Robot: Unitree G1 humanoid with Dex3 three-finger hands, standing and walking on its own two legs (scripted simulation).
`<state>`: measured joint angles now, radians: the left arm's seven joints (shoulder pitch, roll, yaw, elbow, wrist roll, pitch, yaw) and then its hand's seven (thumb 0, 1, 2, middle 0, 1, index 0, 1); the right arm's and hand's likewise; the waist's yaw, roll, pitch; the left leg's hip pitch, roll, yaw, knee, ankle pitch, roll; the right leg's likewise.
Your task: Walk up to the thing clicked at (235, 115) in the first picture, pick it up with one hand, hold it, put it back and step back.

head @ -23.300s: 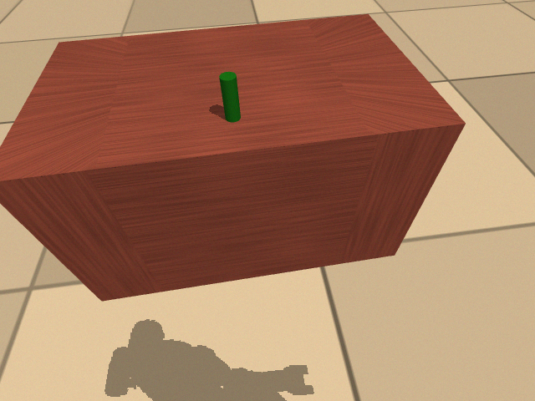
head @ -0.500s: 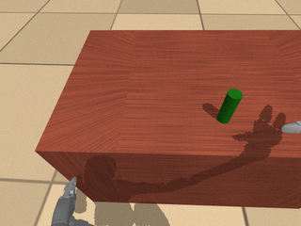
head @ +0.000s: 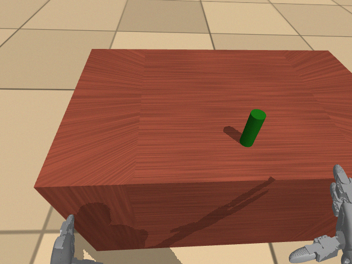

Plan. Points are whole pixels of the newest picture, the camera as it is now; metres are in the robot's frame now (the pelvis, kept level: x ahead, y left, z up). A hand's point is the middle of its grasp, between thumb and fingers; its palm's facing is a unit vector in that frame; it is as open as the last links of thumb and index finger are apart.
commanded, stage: sink last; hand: right
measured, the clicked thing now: (251, 129) +0.46 -0.24 -0.01
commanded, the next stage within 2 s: home in 0.34 s
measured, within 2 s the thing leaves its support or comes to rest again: neither
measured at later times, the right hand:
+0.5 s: hand (324, 220) +0.16 -0.26 +0.07, palm faces +0.34 +0.85 -0.40, open 17.3 cm
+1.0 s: hand (254, 246) +0.16 -0.18 -0.10, palm faces +0.05 +0.98 -0.20, open 17.5 cm
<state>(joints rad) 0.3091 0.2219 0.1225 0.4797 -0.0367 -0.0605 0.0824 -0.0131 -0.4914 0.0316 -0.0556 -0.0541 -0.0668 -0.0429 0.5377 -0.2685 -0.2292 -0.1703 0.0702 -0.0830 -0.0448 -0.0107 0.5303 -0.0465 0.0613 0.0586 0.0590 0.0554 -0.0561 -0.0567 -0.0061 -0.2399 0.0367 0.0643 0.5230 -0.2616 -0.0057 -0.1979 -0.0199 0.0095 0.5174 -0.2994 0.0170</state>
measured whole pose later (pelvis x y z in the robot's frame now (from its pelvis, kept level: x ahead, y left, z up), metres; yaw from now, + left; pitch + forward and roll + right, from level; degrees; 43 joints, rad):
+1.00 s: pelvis -0.01 -0.01 +0.01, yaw +1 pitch -1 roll +0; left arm 0.15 0.18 0.01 0.69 -0.02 -0.11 0.07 0.00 0.79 0.84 -0.19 -0.28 -0.19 -0.28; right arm 0.23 -0.18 -0.01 0.57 0.01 -0.10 -0.04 -0.01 0.56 -0.04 0.06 0.05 0.05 0.05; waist 0.00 0.01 0.06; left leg -0.21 0.03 0.05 0.42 -0.19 -0.01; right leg -0.17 -0.02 -0.01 0.43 -0.24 0.01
